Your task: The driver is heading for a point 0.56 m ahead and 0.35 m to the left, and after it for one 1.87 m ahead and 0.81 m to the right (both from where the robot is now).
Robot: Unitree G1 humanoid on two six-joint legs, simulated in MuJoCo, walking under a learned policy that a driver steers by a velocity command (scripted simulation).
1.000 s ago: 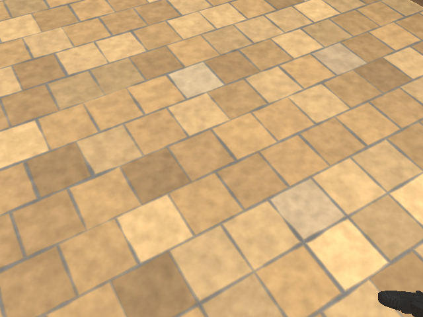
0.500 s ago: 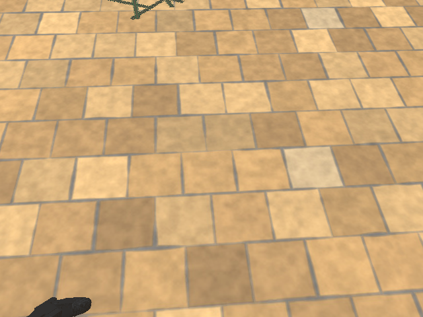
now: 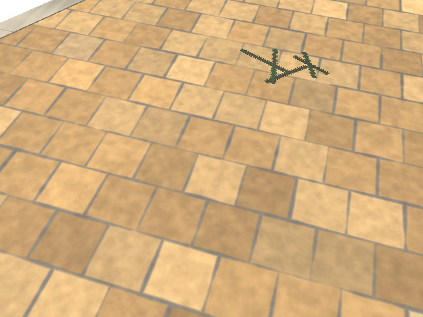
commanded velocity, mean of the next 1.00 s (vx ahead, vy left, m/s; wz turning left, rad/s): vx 0.41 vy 0.00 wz -0.49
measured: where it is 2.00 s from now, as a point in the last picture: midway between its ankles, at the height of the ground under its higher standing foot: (237, 271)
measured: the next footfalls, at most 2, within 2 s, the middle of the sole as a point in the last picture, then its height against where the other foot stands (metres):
right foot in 0.32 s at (254, 281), level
left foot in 0.74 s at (201, 237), level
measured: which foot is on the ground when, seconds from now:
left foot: down 0.00-0.34, up 0.36-0.72, down 0.74-1.00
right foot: up 0.00-0.30, down 0.32-0.74, up 0.76-1.00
